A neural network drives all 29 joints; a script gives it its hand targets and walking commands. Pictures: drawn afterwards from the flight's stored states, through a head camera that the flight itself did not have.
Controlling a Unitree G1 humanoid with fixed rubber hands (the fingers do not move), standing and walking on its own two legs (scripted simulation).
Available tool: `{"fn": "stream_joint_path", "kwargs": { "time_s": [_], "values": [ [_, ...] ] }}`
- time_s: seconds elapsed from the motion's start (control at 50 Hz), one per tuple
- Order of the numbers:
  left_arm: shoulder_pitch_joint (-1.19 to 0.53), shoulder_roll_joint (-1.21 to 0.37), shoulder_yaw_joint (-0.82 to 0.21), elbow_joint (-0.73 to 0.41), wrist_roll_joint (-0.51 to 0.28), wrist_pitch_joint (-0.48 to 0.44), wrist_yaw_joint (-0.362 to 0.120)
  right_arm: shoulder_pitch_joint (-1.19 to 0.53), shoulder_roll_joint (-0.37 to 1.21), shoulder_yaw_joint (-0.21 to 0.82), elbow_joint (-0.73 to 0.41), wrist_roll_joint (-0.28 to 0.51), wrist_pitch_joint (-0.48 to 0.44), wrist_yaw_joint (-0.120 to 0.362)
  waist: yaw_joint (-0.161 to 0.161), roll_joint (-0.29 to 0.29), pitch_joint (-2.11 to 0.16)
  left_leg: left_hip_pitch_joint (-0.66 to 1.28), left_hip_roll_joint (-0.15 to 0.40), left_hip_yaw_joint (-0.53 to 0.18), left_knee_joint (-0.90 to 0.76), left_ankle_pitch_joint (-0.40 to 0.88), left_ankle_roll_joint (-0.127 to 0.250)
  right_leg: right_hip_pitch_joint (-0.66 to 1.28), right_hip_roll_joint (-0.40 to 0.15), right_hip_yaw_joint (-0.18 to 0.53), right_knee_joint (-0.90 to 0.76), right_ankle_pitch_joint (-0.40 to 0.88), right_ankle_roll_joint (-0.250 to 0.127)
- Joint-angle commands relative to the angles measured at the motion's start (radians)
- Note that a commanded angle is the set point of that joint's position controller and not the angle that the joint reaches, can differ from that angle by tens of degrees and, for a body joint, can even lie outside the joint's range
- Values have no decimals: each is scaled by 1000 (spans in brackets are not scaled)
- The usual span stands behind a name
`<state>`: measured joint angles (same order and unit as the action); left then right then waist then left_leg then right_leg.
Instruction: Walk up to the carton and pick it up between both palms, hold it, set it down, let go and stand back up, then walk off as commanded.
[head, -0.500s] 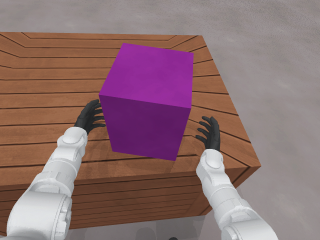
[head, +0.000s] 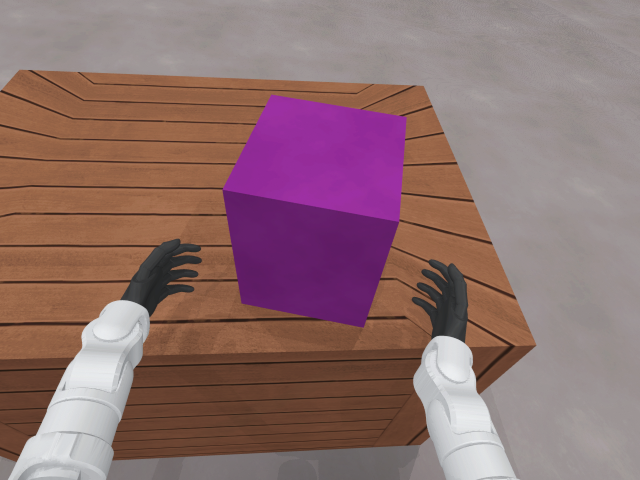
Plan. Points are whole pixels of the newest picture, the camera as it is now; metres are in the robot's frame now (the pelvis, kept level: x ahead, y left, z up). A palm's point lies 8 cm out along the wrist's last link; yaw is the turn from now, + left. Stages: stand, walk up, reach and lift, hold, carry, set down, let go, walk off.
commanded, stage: set down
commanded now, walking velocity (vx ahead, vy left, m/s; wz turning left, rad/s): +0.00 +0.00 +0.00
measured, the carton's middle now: (319, 215) +0.48 -0.02 +0.04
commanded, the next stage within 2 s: none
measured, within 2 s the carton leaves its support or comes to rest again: neither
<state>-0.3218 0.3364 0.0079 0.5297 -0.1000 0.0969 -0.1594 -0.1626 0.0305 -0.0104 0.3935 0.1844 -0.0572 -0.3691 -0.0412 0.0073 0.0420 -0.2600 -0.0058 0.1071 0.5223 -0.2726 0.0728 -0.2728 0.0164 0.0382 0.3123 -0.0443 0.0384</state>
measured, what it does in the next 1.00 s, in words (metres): stands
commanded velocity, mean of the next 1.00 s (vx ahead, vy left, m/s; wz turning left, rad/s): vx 0.00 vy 0.00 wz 0.00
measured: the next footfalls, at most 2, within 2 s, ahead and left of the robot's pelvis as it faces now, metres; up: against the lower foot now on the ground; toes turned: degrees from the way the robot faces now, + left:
none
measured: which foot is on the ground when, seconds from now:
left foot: down 0.00-1.00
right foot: down 0.00-1.00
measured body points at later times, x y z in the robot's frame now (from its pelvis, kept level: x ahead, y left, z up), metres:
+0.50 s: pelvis +0.01 +0.01 +0.00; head +0.02 +0.03 +0.45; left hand +0.29 +0.24 +0.03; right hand +0.25 -0.18 +0.03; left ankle +0.01 +0.05 -0.74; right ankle +0.08 -0.15 -0.74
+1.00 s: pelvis +0.02 +0.00 +0.00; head +0.03 +0.01 +0.45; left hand +0.23 +0.25 +0.02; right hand +0.21 -0.18 +0.03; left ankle +0.01 +0.05 -0.74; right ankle +0.08 -0.15 -0.74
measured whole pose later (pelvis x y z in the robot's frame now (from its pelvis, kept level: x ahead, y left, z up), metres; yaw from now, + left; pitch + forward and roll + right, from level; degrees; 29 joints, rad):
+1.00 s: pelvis +0.02 +0.00 +0.00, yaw +0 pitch -5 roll -3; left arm 0.27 0.43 0.01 0.03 -0.18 0.09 -0.18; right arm 0.42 0.02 0.06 -0.16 0.14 0.12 -0.33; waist 0.03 0.02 0.09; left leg -0.12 0.01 0.11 0.51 -0.31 0.08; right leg -0.15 0.03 0.04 0.32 -0.09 0.04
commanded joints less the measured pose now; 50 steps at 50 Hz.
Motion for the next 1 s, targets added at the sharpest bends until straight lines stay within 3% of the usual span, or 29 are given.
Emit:
{"fn": "stream_joint_path", "kwargs": {
  "time_s": [0.0,0.04,0.06,0.1,0.12,0.14,0.18,0.2,0.22,0.26,0.32,0.36,0.4,0.44,0.48,0.5,0.6,0.66,0.68,0.72,0.76,0.78,0.8,0.82,0.86,0.9,0.94,0.96,0.98],
  "values": [
    [-165,220,62,-298,-83,-31,-6,-83,-27,45,-353,-23,-8,2,57,37,-333,99,85,-91,-163,133,-105,395,4,-46,60,-44,-91],
    [-189,244,54,-284,-99,-37,4,-80,-35,34,-345,-18,12,14,58,72,-285,82,88,-97,-175,67,-102,371,6,-45,54,-69,-99],
    [-44,226,68,-387,-80,-28,9,45,-8,78,-398,-7,6,21,83,78,-283,125,100,-106,-191,99,-103,420,7,-40,55,-21,-95],
    [-116,214,39,-364,-110,-21,6,-33,-28,49,-433,-11,23,21,52,66,-314,96,89,-92,-169,129,-103,370,9,-48,49,-64,-98],
    [-31,212,54,-351,-95,-12,2,61,-34,45,-421,-25,16,21,54,57,-275,117,100,-106,-181,130,-114,375,9,-49,52,-41,-97],
    [0,229,56,-431,-111,-12,2,78,-38,47,-481,-6,24,23,72,69,-302,143,100,-108,-178,164,-114,380,10,-45,56,-42,-93],
    [12,223,31,-474,-137,-11,5,88,-70,38,-509,-31,27,24,48,74,-291,143,109,-113,-176,193,-121,366,17,-49,53,-36,-98],
    [89,239,50,-544,-126,-3,5,197,-42,72,-541,-6,23,29,71,92,-269,166,112,-114,-177,239,-126,381,18,-51,47,-2,-95],
    [92,232,35,-504,-140,2,1,204,-55,39,-518,-20,39,26,42,61,-244,151,104,-105,-162,220,-125,358,19,-53,42,-4,-98],
    [109,245,26,-594,-144,10,2,209,-95,30,-548,-4,54,34,54,121,-253,166,138,-140,-179,244,-143,343,21,-51,70,-36,-95],
    [189,253,32,-616,-154,20,8,273,-79,58,-593,5,87,50,70,120,-242,120,148,-158,-205,159,-136,389,20,-49,69,-48,-91],
    [162,261,20,-555,-175,12,-1,256,-88,25,-595,-22,101,48,47,128,-181,24,151,-157,-226,43,-112,424,24,-48,80,-40,-88],
    [236,273,41,-572,-171,21,-4,320,-82,52,-645,-36,114,51,61,100,-162,17,144,-152,-236,62,-103,454,14,-41,74,-33,-81],
    [295,271,44,-640,-174,1,-2,387,-65,69,-677,-22,104,50,79,125,-179,40,148,-152,-211,169,-106,448,16,-46,86,12,-82],
    [321,294,57,-692,-178,1,-6,401,-63,92,-735,-11,113,51,97,135,-214,53,138,-143,-218,175,-100,461,12,-36,77,12,-82],
    [335,286,67,-615,-178,-4,-15,434,-47,95,-709,-7,123,47,96,137,-154,14,123,-135,-218,155,-90,464,13,-43,81,11,-89],
    [432,283,72,-701,-162,-22,-19,509,-62,121,-787,-37,119,48,117,141,-151,-26,150,-144,-251,97,-85,511,15,-37,87,13,-81],
    [428,277,53,-776,-183,-41,-17,513,-51,84,-822,-43,123,44,92,194,-130,-49,171,-175,-272,60,-86,517,28,-41,112,11,-80],
    [501,272,72,-707,-165,-45,-22,616,-42,94,-772,-58,126,43,94,170,-85,-47,149,-160,-257,90,-82,525,22,-47,95,28,-85],
    [497,287,76,-760,-167,-58,-21,592,-62,87,-820,-51,110,43,101,183,-124,-50,159,-160,-268,83,-91,530,17,-33,103,10,-85],
    [525,288,73,-698,-159,-65,-26,618,-42,92,-782,-57,123,42,99,184,-23,-98,169,-170,-303,-61,-65,540,16,-32,112,-9,-80],
    [526,303,83,-744,-159,-72,-24,609,-34,115,-843,-47,120,49,121,189,-61,-135,162,-163,-323,-104,-51,609,17,-35,110,-3,-80],
    [522,307,66,-744,-177,-89,-21,634,-34,104,-850,-38,125,45,93,193,-47,-153,179,-186,-333,-112,-46,613,22,-34,125,16,-74],
    [502,308,72,-739,-182,-88,-18,605,-41,84,-833,-46,126,48,104,201,-50,-173,180,-179,-328,-108,-44,618,27,-33,136,16,-71],
    [528,283,70,-689,-172,-94,-18,633,-26,82,-797,-64,135,53,79,216,-6,-206,180,-175,-357,-155,-36,654,37,-42,139,6,-71],
    [526,314,74,-735,-190,-91,-17,626,-34,102,-870,-46,134,53,110,174,-48,-211,184,-176,-347,-160,-26,666,23,-25,131,22,-62],
    [538,263,69,-619,-146,-72,-22,619,-57,86,-762,-75,160,60,92,200,27,-232,185,-173,-374,-218,-21,664,35,-33,133,-23,-76],
    [534,281,77,-711,-169,-82,-18,611,-54,102,-850,-57,144,63,112,177,-33,-246,192,-180,-363,-155,-22,681,32,-29,151,8,-60],
    [545,263,85,-643,-152,-65,-20,620,-66,81,-800,-66,153,63,102,186,-17,-215,176,-165,-358,-170,-25,669,30,-34,133,-10,-66]
  ]
}}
